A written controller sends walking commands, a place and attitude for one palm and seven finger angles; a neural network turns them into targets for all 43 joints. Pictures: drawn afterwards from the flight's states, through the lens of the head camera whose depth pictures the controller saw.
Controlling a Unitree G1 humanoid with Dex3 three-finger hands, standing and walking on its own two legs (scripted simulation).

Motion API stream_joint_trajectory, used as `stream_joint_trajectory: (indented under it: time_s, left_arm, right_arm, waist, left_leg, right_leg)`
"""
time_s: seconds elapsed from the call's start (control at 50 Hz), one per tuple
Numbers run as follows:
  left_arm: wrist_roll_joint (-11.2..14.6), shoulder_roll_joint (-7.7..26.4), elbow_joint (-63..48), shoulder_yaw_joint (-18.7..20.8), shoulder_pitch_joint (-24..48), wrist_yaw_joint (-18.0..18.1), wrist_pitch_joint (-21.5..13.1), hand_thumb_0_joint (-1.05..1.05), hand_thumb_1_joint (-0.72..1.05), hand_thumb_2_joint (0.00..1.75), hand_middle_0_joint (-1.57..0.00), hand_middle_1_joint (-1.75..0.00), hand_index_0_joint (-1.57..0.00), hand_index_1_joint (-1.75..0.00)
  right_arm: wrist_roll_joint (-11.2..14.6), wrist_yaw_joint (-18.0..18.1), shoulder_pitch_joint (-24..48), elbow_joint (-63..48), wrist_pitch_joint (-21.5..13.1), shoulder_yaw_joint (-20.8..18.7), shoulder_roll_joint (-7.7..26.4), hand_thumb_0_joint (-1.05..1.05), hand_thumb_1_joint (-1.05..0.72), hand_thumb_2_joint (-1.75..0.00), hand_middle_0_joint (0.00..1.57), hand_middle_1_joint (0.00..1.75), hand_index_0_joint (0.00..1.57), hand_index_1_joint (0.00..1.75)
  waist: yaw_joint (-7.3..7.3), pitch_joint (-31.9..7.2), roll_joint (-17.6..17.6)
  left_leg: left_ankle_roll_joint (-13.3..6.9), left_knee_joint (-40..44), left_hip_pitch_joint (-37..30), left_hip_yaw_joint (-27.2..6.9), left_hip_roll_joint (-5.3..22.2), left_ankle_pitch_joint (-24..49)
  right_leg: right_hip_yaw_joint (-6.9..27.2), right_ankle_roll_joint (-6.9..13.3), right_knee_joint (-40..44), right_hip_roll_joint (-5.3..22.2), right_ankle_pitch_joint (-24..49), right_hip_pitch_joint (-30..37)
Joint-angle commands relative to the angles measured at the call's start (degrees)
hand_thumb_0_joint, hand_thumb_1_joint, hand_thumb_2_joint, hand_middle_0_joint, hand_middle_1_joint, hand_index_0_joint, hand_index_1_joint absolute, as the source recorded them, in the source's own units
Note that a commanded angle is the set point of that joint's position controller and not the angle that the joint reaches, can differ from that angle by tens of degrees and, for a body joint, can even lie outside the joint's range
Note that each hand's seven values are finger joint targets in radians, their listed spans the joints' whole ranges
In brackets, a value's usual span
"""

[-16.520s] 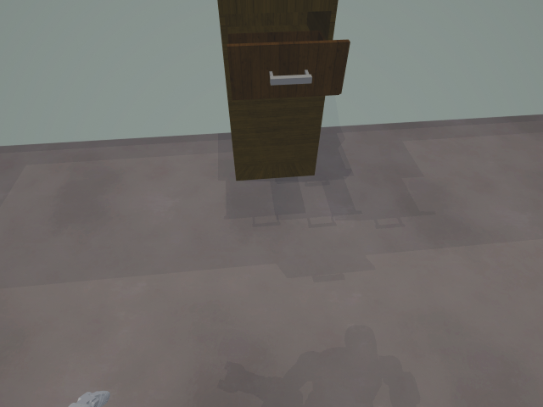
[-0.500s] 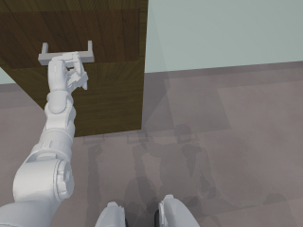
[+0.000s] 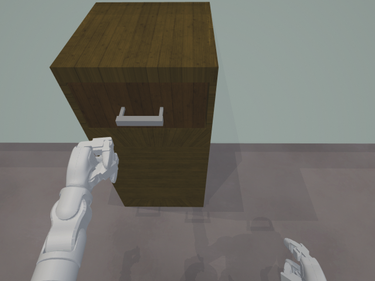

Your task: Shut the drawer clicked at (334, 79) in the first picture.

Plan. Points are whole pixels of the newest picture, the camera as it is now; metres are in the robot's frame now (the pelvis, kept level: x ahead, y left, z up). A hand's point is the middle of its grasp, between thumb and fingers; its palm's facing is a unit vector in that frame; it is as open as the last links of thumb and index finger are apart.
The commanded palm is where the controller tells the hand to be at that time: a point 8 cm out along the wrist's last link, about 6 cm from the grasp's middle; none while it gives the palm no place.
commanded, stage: draw the hand back to the body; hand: left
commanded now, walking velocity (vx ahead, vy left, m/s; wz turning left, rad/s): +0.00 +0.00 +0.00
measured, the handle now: (141, 115) +0.56 +0.16 +0.00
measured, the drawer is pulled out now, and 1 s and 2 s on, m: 0.00 0.00 0.00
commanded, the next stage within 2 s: step back with the hand held close in 0.84 s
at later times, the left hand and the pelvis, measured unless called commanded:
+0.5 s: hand (40, 200) +0.22 +0.23 +0.17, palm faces +0.32 -0.89 -0.32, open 3.3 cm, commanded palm +0.16 +0.27 +0.18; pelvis +0.00 +0.00 +0.03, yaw +0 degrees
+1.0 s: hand (4, 222) +0.17 +0.24 +0.19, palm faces +0.41 -0.83 -0.38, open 3.3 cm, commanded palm +0.12 +0.28 +0.21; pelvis -0.01 +0.00 +0.03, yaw +0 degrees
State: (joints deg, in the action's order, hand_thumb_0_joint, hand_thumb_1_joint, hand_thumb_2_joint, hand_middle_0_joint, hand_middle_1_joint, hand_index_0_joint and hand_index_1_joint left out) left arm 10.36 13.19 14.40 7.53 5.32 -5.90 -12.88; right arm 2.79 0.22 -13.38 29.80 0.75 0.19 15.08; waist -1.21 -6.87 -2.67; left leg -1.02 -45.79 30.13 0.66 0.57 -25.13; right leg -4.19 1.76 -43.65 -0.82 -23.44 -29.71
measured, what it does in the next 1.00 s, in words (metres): stands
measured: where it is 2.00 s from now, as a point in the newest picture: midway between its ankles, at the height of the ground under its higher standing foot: outside the picture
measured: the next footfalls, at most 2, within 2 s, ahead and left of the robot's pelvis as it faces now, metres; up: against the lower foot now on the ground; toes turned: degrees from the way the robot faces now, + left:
none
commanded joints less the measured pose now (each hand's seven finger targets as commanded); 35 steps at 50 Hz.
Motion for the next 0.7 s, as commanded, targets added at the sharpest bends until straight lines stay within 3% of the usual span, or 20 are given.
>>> stream_joint_trajectory:
  time_s: [0.0, 0.02, 0.06, 0.1, 0.16, 0.18, 0.22, 0.24, 0.28, 0.36, 0.44, 0.58, 0.64, 0.68]
  left_arm:
    - [-4.2, 11.0, -19.7, 0.8, 10.4, 6.7, 1.8, 0.0, 0.9, 0.9, -1.4, -1.6, -1.4, -1.6]
    - [-4.5, 11.5, -19.9, 1.3, 8.2, 7.6, 2.8, 0.0, 0.9, 0.9, -1.4, -1.6, -1.4, -1.6]
    - [-4.9, 13.3, -20.6, 3.0, 6.8, 9.1, 4.6, 0.0, 0.9, 0.9, -1.4, -1.6, -1.4, -1.6]
    - [-5.2, 12.3, -22.2, 2.5, 5.6, 9.9, 5.7, 0.0, 0.9, 0.9, -1.4, -1.6, -1.4, -1.6]
    - [-5.5, 13.1, -26.8, 3.4, 3.2, 10.8, 6.6, 0.0, 0.9, 0.9, -1.4, -1.6, -1.4, -1.6]
    - [-5.6, 12.2, -28.9, 3.0, 1.2, 10.9, 6.7, 0.0, 0.9, 0.9, -1.4, -1.6, -1.4, -1.6]
    - [-5.7, 12.0, -32.0, 3.3, -2.9, 11.3, 7.0, 0.0, 0.9, 0.9, -1.4, -1.6, -1.4, -1.6]
    - [-5.8, 12.0, -34.1, 3.4, -4.4, 11.4, 7.0, 0.0, 0.9, 0.9, -1.4, -1.6, -1.4, -1.6]
    - [-5.7, 11.7, -36.3, 3.3, -7.2, 11.4, 7.1, 0.0, 0.9, 0.9, -1.4, -1.6, -1.4, -1.6]
    - [-5.9, 14.1, -39.9, 7.6, -14.2, 11.8, 7.0, 0.0, 0.9, 0.9, -1.4, -1.6, -1.4, -1.6]
    - [-5.8, 14.4, -46.3, 10.0, -19.8, 11.9, 6.2, 0.0, 0.9, 0.9, -1.4, -1.6, -1.4, -1.6]
    - [-5.7, 15.7, -53.1, 13.8, -29.6, 12.4, 5.2, 0.0, 0.9, 0.9, -1.4, -1.6, -1.4, -1.6]
    - [-5.6, 16.6, -54.5, 16.2, -32.6, 12.8, 4.7, 0.0, 0.9, 0.9, -1.4, -1.6, -1.4, -1.6]
    - [-5.8, 14.1, -51.2, 14.1, -32.2, 12.6, 4.8, 0.0, 0.9, 0.9, -1.4, -1.6, -1.4, -1.6]
  right_arm:
    - [0.3, 3.1, 5.3, -9.2, -0.8, -1.1, 4.8, 0.0, -0.9, -0.9, 0.2, 0.3, 0.2, 0.3]
    - [0.2, 3.4, 6.2, -9.1, -0.6, -0.8, 5.0, 0.0, -0.9, -0.9, 0.2, 0.3, 0.2, 0.3]
    - [0.1, 4.4, 7.4, -8.3, -0.1, -0.2, 5.0, 0.0, -0.9, -0.9, 0.2, 0.3, 0.2, 0.3]
    - [-0.1, 4.9, 8.6, -8.2, -0.1, 0.5, 4.4, 0.0, -0.9, -0.9, 0.2, 0.3, 0.2, 0.3]
    - [-0.4, 5.2, 9.5, -7.8, -0.9, 0.9, 4.4, 0.0, -0.9, -0.9, 0.2, 0.3, 0.2, 0.3]
    - [-0.6, 5.2, 9.6, -7.9, -1.3, 1.1, 4.0, 0.0, -0.9, -0.9, 0.2, 0.3, 0.2, 0.3]
    - [-1.0, 5.0, 9.8, -7.7, -2.1, 1.2, 3.9, 0.0, -0.9, -0.9, 0.2, 0.3, 0.2, 0.3]
    - [-1.1, 4.9, 10.2, -7.6, -2.5, 1.3, 3.9, 0.0, -0.9, -0.9, 0.2, 0.3, 0.2, 0.3]
    - [-1.4, 4.7, 10.5, -7.1, -3.3, 1.3, 4.0, 0.0, -0.9, -0.9, 0.2, 0.3, 0.2, 0.3]
    - [-2.0, 4.4, 10.6, -6.1, -4.5, 0.8, 4.2, 0.0, -0.9, -0.9, 0.2, 0.3, 0.2, 0.3]
    - [-2.2, 4.0, 10.6, -6.1, -5.3, 0.5, 3.5, 0.0, -0.9, -0.9, 0.2, 0.3, 0.2, 0.3]
    - [-2.2, 3.8, 10.4, -5.6, -7.4, 0.0, 3.6, 0.0, -0.9, -0.9, 0.2, 0.3, 0.2, 0.3]
    - [-2.0, 3.9, 10.4, -5.4, -8.1, -0.3, 3.4, 0.0, -0.9, -0.9, 0.2, 0.3, 0.2, 0.3]
    - [-2.1, 4.1, 10.1, -4.4, -8.3, -0.3, 3.5, 0.0, -0.9, -0.9, 0.2, 0.3, 0.2, 0.3]
  waist:
    - [0.35, -9.5, 2.8]
    - [1.15, -7.7, 1.3]
    - [1.36, -5.0, 4.1]
    - [1.44, -2.4, 2.9]
    - [1.9, -2.5, 2.0]
    - [2.06, -3.0, -0.3]
    - [2.49, -2.9, 0.1]
    - [2.61, -2.3, -1.2]
    - [2.64, 0.0, 0.1]
    - [3.5, 2.1, 0.9]
    - [3.89, 1.0, 0.2]
    - [4.44, 3.2, -1.5]
    - [4.83, 4.8, -0.3]
    - [4.09, 8.2, 1.7]
  left_leg:
    - [-1.2, 11.3, -11.5, -0.5, -0.8, 19.7]
    - [-1.2, 12.7, -11.6, -0.4, -0.7, 18.3]
    - [-1.5, 14.7, -12.5, -0.5, -0.6, 17.0]
    - [-1.5, 16.8, -14.7, -0.6, -0.6, 16.2]
    - [-1.5, 19.2, -18.6, -0.9, -0.4, 17.2]
    - [-1.4, 19.9, -20.3, -1.1, -0.4, 18.4]
    - [-1.3, 21.2, -22.4, -1.3, -0.2, 20.7]
    - [-1.2, 21.7, -23.2, -1.2, -0.2, 21.8]
    - [-1.2, 22.9, -23.5, -1.5, -0.1, 21.6]
    - [-1.2, 24.2, -24.1, -1.3, -0.3, 22.7]
    - [-1.1, 24.3, -25.1, -1.1, -0.1, 24.7]
    - [-0.8, 24.3, -24.6, -1.3, 0.3, 24.9]
    - [-0.9, 24.2, -23.9, -1.2, 0.4, 22.9]
    - [-1.0, 24.6, -23.2, -1.3, 0.4, 20.6]
  right_leg:
    - [3.8, -0.5, 10.3, 1.2, 21.5, 13.8]
    - [4.0, -0.4, 11.3, 1.4, 19.7, 14.9]
    - [4.0, -0.4, 13.8, 1.2, 17.8, 16.5]
    - [3.9, -0.4, 15.7, 1.4, 16.5, 17.3]
    - [3.7, -0.2, 18.3, 1.0, 16.4, 19.6]
    - [3.6, -0.1, 18.5, 1.2, 17.3, 20.7]
    - [3.1, 0.0, 19.4, 1.2, 19.4, 22.4]
    - [3.0, 0.0, 19.9, 1.1, 20.3, 22.7]
    - [2.9, -0.1, 21.3, 0.9, 19.7, 22.9]
    - [2.8, -0.1, 23.2, 0.6, 20.4, 24.2]
    - [2.7, -0.2, 23.0, 1.1, 22.2, 26.2]
    - [2.8, -0.3, 23.6, 1.1, 22.1, 25.8]
    - [2.8, -0.3, 23.9, 0.9, 20.2, 24.7]
    - [2.9, -0.4, 25.0, 1.0, 17.5, 22.7]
